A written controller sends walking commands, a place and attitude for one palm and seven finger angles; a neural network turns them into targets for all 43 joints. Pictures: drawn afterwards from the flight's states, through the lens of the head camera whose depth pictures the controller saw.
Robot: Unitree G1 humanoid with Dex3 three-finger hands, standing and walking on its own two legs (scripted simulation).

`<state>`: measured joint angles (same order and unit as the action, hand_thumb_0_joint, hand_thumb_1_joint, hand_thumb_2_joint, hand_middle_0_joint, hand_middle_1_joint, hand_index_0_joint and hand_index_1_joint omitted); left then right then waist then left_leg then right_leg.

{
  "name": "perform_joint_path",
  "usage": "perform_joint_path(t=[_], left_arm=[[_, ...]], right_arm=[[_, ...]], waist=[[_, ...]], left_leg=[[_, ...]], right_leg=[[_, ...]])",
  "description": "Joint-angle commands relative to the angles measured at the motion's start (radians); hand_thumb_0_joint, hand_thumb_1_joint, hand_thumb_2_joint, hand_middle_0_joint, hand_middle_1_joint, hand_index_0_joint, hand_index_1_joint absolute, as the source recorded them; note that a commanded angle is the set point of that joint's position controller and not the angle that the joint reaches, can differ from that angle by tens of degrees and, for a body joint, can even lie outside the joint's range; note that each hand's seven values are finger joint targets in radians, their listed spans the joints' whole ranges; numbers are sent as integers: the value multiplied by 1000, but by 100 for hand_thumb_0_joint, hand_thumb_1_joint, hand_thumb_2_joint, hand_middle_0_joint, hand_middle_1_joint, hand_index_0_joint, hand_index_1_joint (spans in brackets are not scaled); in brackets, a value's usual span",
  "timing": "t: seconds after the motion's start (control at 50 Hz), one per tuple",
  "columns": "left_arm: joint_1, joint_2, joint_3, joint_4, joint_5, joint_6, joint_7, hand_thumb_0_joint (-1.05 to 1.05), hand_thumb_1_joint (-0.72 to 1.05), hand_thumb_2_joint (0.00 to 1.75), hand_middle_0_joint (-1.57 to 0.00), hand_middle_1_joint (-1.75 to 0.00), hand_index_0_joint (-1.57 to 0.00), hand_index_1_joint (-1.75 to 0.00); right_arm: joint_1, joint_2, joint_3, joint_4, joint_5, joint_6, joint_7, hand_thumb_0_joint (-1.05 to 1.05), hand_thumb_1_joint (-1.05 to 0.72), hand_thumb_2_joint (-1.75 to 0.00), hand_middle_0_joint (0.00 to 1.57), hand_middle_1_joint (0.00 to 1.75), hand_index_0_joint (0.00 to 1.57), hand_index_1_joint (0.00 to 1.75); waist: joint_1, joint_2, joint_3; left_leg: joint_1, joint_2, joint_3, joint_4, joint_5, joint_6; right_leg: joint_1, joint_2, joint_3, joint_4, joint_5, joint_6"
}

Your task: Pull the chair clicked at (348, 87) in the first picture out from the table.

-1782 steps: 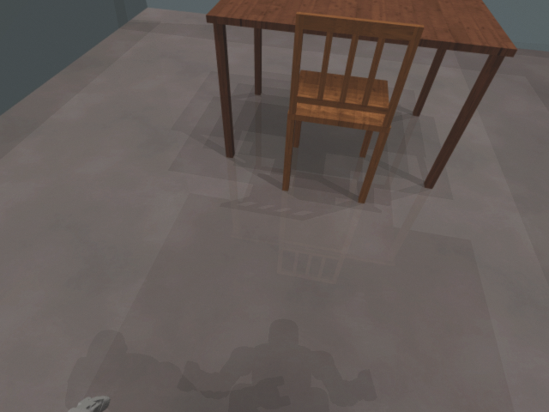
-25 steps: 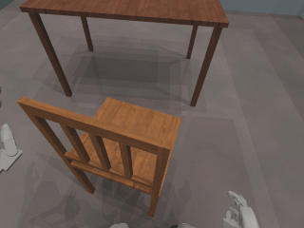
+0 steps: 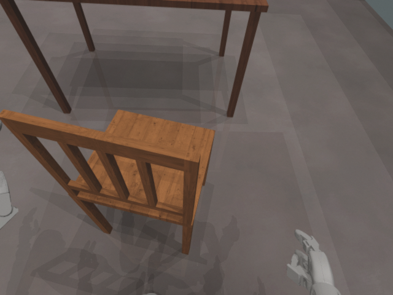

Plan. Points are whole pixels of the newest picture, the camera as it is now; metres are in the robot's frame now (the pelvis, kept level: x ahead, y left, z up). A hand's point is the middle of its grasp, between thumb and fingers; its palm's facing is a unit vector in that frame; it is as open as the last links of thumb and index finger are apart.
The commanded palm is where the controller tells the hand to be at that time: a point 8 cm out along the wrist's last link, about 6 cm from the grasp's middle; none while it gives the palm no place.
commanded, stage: stop stepping back and stand still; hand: left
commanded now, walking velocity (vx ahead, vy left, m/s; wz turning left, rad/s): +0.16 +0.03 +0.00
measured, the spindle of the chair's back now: (115, 176) +0.40 +0.21 -0.09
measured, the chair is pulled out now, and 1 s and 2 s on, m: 0.66 0.66 0.66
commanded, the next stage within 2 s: let the arm hang, fingers relaxed in 1.10 s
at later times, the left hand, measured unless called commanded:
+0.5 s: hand out of the picture +0.12 +0.27 +0.16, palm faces +0.43 -0.81 -0.40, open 7.4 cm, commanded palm +0.05 +0.31 +0.18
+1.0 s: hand (5, 266) +0.15 +0.23 +0.16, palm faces +0.31 -0.83 -0.46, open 7.4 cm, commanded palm +0.08 +0.28 +0.18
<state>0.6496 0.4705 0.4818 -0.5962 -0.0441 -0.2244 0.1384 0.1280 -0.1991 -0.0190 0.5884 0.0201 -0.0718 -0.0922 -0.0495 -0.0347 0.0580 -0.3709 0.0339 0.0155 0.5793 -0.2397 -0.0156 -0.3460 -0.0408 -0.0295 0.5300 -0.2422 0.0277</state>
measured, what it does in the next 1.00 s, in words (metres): steps on the spot: right foot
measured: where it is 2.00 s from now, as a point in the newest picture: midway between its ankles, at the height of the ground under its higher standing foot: outside the picture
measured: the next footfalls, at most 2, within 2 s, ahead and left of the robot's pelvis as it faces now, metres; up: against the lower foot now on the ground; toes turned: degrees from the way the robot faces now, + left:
right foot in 0.64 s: -0.08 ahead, -0.12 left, +0.00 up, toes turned -5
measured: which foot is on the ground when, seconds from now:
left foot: down 0.00-1.00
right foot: down 0.00-0.40, up 0.42-0.62, down 0.64-1.00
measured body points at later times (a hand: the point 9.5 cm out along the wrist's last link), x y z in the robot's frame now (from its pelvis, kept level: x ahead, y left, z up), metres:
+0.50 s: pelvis -0.08 +0.01 +0.01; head -0.10 +0.03 +0.45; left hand +0.10 +0.31 +0.18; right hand +0.04 -0.23 -0.07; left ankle -0.04 +0.10 -0.73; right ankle -0.07 -0.12 -0.69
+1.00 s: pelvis -0.07 -0.02 +0.01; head -0.05 +0.00 +0.46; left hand +0.13 +0.27 +0.19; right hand +0.09 -0.27 -0.07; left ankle -0.04 +0.10 -0.73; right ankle -0.12 -0.12 -0.73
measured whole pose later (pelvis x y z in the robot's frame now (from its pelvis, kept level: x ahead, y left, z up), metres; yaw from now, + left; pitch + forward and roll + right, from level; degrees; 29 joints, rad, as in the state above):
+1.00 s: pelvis -0.07 -0.02 +0.01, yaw -2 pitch +1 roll -1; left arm 0.58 0.43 0.40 -0.52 -0.06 -0.17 0.13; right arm 0.20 -0.20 0.00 0.62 0.03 -0.13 -0.08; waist -0.04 -0.02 0.01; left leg -0.27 0.04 0.03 0.48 -0.22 0.00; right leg -0.11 0.02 -0.07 0.40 -0.29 -0.02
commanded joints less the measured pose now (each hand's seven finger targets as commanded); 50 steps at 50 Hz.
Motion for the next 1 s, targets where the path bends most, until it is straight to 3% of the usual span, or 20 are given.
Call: perform_joint_path(t=[0.0, 0.02, 0.04, 0.08, 0.14, 0.18, 0.24, 0.3, 0.34, 0.38, 0.4, 0.44, 0.5, 0.56, 0.64, 0.68, 0.72, 0.76, 0.84, 0.98], left_arm=[[73, 141, 126, -258, -13, -46, 39, 0, 90, 90, -20, -30, -20, -30], [53, 132, 108, -292, -17, -60, 30, 0, 90, 90, -20, -30, -20, -30], [60, 180, 167, -274, -19, -53, 45, 0, 90, 90, -20, -30, -20, -30], [-18, 176, 145, -316, -10, -38, 53, 0, 90, 90, -20, -30, -20, -30], [-57, 180, 121, -214, -8, -29, 52, 0, 90, 90, -20, -30, -20, -30], [-86, 160, 108, -106, -13, -13, 44, 0, 90, 90, -20, -30, -20, -30], [-133, 124, 59, -6, -10, 17, 41, 0, 90, 90, -20, -30, -20, -30], [-243, 110, 24, 10, 0, 19, 42, 0, 90, 90, -20, -30, -20, -30], [-255, 112, 18, -10, 4, 18, 44, 0, 90, 90, -20, -30, -20, -30], [-233, 105, 14, -108, 21, 4, 46, 0, 90, 90, -20, -30, -20, -30], [-242, 121, 24, -142, 29, 3, 44, 0, 90, 90, -20, -30, -20, -30], [-222, 163, 60, -175, 31, -2, 33, 0, 90, 90, -20, -30, -20, -30], [-130, 136, 40, -184, 20, -11, 34, 0, 90, 90, -20, -30, -20, -30], [-71, 156, 67, -132, 1, -12, 29, 0, 90, 90, -20, -30, -20, -30], [-186, 147, 72, 1, -11, -10, 19, 0, 90, 90, -20, -30, -20, -30], [-196, 106, 29, 8, -26, 13, 14, 0, 90, 90, -20, -30, -20, -30], [-166, 111, 33, -17, -31, 19, 15, 0, 90, 90, -20, -30, -20, -30], [-161, 104, 24, -53, -26, 14, 17, 0, 90, 90, -20, -30, -20, -30], [-158, 150, 55, -117, -12, 1, 19, 0, 90, 90, -20, -30, -20, -30], [-38, 151, 96, -129, -31, -13, 23, 0, 90, 90, -20, -30, -20, -30]], right_arm=[[-19, -107, -61, -149, -4, -69, -3, 0, -90, -90, 20, 30, 20, 30], [18, -129, -69, -141, 10, -85, 8, 0, -90, -90, 20, 30, 20, 30], [-10, -108, -67, -132, -4, -108, 2, 0, -90, -90, 20, 30, 20, 30], [-6, -115, -38, -124, -11, -119, 11, 0, -90, -90, 20, 30, 20, 30], [16, -128, -29, -102, 12, -124, 13, 0, -90, -90, 20, 30, 20, 30], [17, -134, -29, -101, 0, -114, 9, 0, -90, -90, 20, 30, 20, 30], [39, -147, -40, -81, -3, -82, 0, 0, -90, -90, 20, 30, 20, 30], [25, -124, -5, -81, -11, -72, -2, 0, -90, -90, 20, 30, 20, 30], [9, -133, -1, -101, -11, -79, -13, 0, -90, -90, 20, 30, 20, 30], [22, -150, -11, -130, -10, -97, -13, 0, -90, -90, 20, 30, 20, 30], [3, -120, -8, -129, -12, -105, -8, 0, -90, -90, 20, 30, 20, 30], [-7, -102, -19, -128, -12, -114, 5, 0, -90, -90, 20, 30, 20, 30], [21, -116, -15, -117, -3, -133, 20, 0, -90, -90, 20, 30, 20, 30], [38, -117, -6, -105, -7, -130, 8, 0, -90, -90, 20, 30, 20, 30], [61, -117, -13, -64, -21, -122, 4, 0, -90, -90, 20, 30, 20, 30], [66, -130, -35, -65, 1, -125, 4, 0, -90, -90, 20, 30, 20, 30], [34, -125, -25, -77, 0, -123, 6, 0, -90, -90, 20, 30, 20, 30], [7, -126, -18, -82, 2, -121, 6, 0, -90, -90, 20, 30, 20, 30], [-15, -123, -16, -90, 3, -118, 4, 0, -90, -90, 20, 30, 20, 30], [12, -118, -26, -111, 7, -98, 11, 0, -90, -90, 20, 30, 20, 30]], waist=[[47, 253, -323], [43, 214, -301], [50, 336, -295], [45, 377, -207], [37, 154, -161], [21, -4, -88], [17, -68, -8], [6, -126, -43], [15, -18, -13], [29, 267, -25], [33, 374, -44], [45, 361, -52], [54, 241, -63], [44, 239, -100], [12, 60, -94], [10, -86, -120], [12, -59, -128], [22, 61, -136], [33, 141, -100], [31, 121, -212]], left_leg=[[310, 283, -216, -190, 684, 129], [307, 274, -155, -201, 572, 131], [239, 269, -192, -222, 456, 152], [134, 229, -158, -204, 345, 125], [36, 126, -98, -120, -71, 60], [25, 30, -45, -31, -294, 23], [148, -31, -6, 258, -232, 14], [152, -12, -15, 123, -221, 37], [81, 25, -90, -125, -307, 59], [10, 195, -385, -441, -506, 123], [-85, 246, -463, -526, -638, 133], [-166, 233, -408, -525, -601, 152], [-38, 164, -228, -398, -335, 122], [30, 125, -191, -324, -271, 68], [30, 46, -89, -91, -172, 43], [159, 28, -57, -14, -117, 40], [192, 45, -56, -67, 3, 50], [187, 76, -97, -150, 171, 56], [160, 101, -125, -182, 268, 69], [227, 74, -70, -118, 438, 50]], right_leg=[[-23, -17, 24, 251, -192, -3], [-31, -2, 37, 300, -280, -9], [-33, -10, 33, 297, -302, -5], [61, -32, 15, 135, -203, -11], [223, -37, 12, -172, 42, -10], [48, -98, 144, -273, -227, -57], [-287, -199, 243, -393, -489, -141], [-216, -172, 140, -324, -463, -116], [-135, -99, 91, -204, -460, -86], [-37, 34, -1, 147, -251, -32], [12, 49, -12, 334, -221, -19], [70, 40, 10, 483, -174, -16], [116, 31, -54, 94, -201, -26], [224, 49, -91, -205, -121, -40], [185, -100, 112, -281, -7, -127], [38, -124, 160, -280, -143, -138], [71, -114, 120, -232, 29, -119], [137, -64, 69, -159, 163, -70], [182, -47, 50, -169, 219, -40], [282, -69, 63, -155, 432, -52]])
